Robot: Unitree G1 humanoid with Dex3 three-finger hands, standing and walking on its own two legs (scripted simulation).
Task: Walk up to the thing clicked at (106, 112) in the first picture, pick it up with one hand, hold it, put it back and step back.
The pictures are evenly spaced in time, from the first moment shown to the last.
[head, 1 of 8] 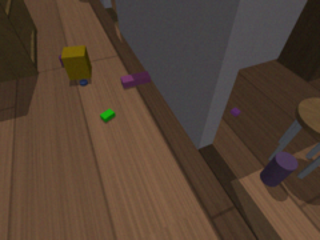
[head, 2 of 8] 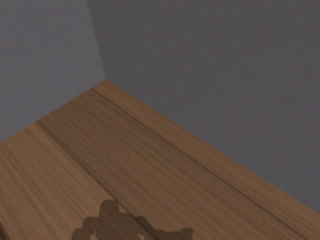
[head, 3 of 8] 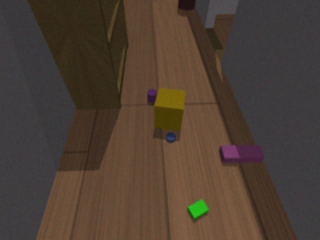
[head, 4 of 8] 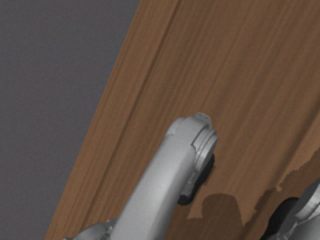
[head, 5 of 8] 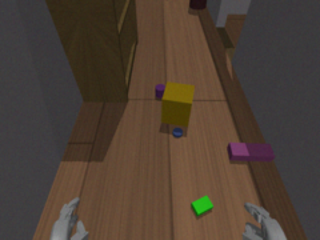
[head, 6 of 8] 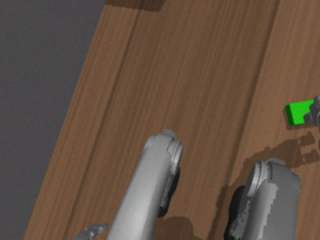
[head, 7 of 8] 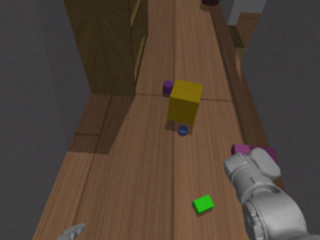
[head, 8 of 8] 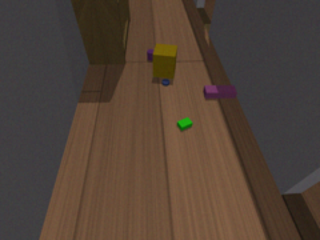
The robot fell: no
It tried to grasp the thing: yes
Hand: right
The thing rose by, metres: 0.00
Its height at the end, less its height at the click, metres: +0.00
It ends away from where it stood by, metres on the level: 0.00
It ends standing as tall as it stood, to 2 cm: yes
